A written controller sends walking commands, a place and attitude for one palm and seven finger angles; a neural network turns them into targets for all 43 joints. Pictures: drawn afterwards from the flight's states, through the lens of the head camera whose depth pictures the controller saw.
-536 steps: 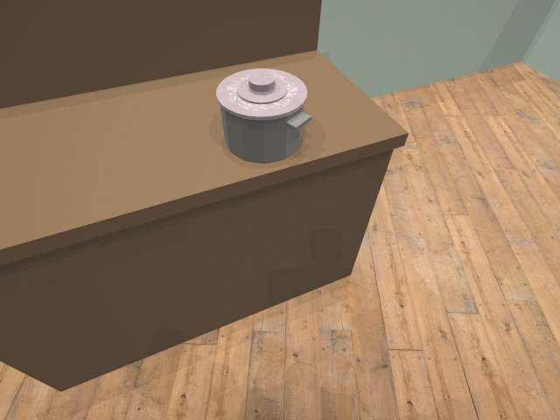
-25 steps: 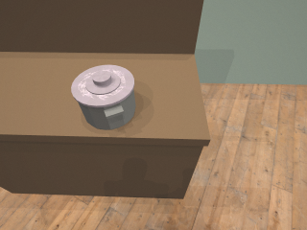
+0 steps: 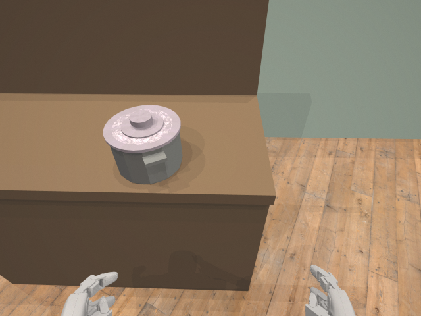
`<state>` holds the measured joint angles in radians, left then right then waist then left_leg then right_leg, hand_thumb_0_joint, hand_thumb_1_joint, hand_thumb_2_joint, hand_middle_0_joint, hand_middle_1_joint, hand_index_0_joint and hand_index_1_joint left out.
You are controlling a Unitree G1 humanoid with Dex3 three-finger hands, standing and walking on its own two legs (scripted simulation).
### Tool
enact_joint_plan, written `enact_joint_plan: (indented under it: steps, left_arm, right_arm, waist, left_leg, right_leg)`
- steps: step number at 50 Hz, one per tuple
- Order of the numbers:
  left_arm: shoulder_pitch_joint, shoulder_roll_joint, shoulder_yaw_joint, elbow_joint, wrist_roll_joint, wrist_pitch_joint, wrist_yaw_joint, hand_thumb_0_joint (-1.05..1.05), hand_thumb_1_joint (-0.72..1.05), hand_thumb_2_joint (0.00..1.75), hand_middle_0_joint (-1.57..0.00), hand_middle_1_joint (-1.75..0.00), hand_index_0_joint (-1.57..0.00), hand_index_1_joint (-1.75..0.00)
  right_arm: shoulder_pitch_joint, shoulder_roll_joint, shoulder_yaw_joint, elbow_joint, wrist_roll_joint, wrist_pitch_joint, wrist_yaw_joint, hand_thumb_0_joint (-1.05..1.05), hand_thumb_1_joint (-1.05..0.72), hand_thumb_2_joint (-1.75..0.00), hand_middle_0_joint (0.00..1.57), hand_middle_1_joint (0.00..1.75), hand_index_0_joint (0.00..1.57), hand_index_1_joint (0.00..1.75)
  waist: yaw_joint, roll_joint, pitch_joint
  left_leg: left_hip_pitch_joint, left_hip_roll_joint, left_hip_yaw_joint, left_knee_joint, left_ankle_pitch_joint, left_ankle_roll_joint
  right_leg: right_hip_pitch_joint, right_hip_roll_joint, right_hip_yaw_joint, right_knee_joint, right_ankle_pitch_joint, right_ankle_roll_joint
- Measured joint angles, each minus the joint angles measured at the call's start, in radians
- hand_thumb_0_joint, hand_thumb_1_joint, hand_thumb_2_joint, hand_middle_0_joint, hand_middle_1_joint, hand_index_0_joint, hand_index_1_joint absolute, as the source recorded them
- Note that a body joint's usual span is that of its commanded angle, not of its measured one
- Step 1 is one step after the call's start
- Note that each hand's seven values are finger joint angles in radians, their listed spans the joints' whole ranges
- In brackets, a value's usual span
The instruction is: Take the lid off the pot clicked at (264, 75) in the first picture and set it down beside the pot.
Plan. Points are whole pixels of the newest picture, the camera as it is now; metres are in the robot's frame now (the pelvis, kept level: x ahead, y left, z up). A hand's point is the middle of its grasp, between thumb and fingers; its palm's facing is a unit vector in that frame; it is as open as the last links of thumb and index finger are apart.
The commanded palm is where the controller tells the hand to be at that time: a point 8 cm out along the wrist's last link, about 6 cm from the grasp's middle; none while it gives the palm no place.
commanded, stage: lift the closed hand beside the body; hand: left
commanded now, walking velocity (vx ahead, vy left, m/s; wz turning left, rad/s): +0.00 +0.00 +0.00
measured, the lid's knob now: (141, 118) +0.53 +0.20 +0.12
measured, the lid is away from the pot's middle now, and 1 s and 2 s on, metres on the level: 0.00 0.00 0.00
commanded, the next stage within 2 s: raise the hand higher, near the body in 0.34 s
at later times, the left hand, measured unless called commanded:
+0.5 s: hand (82, 309) +0.14 +0.22 +0.02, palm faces +0.28 -0.88 -0.37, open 3.0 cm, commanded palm +0.09 +0.26 +0.05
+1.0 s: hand (69, 271) +0.18 +0.24 +0.08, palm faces +0.32 -0.86 -0.40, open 3.1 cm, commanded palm +0.12 +0.27 +0.11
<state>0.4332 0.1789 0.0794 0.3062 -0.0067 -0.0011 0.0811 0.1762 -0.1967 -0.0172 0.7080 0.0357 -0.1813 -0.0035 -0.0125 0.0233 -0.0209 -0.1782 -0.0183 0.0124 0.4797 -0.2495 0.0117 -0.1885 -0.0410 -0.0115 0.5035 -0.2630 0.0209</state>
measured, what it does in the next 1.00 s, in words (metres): stands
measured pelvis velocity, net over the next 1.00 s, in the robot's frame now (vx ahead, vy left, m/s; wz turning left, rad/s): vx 0.03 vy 0.00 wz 0.01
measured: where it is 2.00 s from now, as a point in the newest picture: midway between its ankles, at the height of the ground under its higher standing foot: outside the picture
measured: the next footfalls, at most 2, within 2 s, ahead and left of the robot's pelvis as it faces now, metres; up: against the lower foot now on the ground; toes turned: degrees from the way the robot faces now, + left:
none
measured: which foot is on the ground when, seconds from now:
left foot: down 0.00-1.00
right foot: down 0.00-1.00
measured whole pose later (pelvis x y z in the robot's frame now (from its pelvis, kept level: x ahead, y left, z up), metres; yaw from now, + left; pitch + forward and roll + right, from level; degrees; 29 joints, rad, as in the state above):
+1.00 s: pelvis +0.03 +0.00 +0.00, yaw +1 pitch -3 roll +0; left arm 0.67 0.27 0.17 -0.34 -0.01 -0.07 0.08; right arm 0.18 -0.19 0.01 0.61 0.00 -0.20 -0.06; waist 0.08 0.05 0.01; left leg -0.12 -0.01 0.00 0.46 -0.29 0.01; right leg -0.10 -0.03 -0.03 0.43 -0.28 0.02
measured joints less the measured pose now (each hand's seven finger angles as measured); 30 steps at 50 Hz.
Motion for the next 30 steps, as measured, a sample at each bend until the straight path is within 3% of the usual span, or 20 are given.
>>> enact_joint_plan:
  steps: [6,12,20,30]
  left_arm:
    - [0.083,0.035,0.015,-0.175,-0.014,-0.038,0.000,0.01,0.90,0.90,-0.71,-0.86,-0.72,-0.86]
    - [0.100,0.040,0.029,-0.235,-0.021,-0.047,0.004,0.01,0.90,0.90,-0.96,-1.14,-0.97,-1.14]
    - [0.169,0.047,0.048,-0.352,-0.016,-0.052,0.005,0.01,0.90,0.90,-1.21,-1.40,-1.21,-1.41]
    - [0.236,0.069,0.074,-0.461,-0.005,-0.061,-0.003,0.01,0.89,0.90,-1.28,-1.49,-1.29,-1.49]
  right_arm:
    - [-0.012,-0.026,0.009,-0.137,-0.011,-0.024,-0.037,0.01,-0.90,-0.90,0.20,0.30,0.19,0.29]
    - [-0.006,-0.038,0.019,-0.138,-0.022,-0.017,-0.058,0.01,-0.90,-0.90,0.20,0.30,0.20,0.30]
    - [0.049,-0.005,0.027,-0.080,-0.031,-0.007,-0.071,0.02,-0.90,-0.90,0.20,0.30,0.20,0.30]
    - [0.060,0.002,0.016,-0.051,-0.034,-0.014,-0.067,0.02,-0.90,-0.90,0.20,0.30,0.20,0.30]
  waist:
    - [0.047,-0.003,0.039]
    - [0.068,0.011,0.058]
    - [0.062,0.023,0.048]
    - [0.058,0.030,0.046]
  left_leg:
    - [-0.020,0.019,-0.029,0.016,0.011,-0.013]
    - [-0.031,0.026,-0.048,0.026,0.011,-0.016]
    - [0.010,0.028,-0.037,0.006,-0.002,-0.017]
    - [0.040,0.023,-0.015,-0.015,-0.017,-0.010]
  right_leg:
    - [0.004,0.019,-0.029,-0.016,0.020,-0.015]
    - [0.008,0.027,-0.048,-0.027,0.026,-0.022]
    - [0.043,0.029,-0.038,-0.044,0.015,-0.020]
    - [0.061,0.024,-0.016,-0.054,0.001,-0.012]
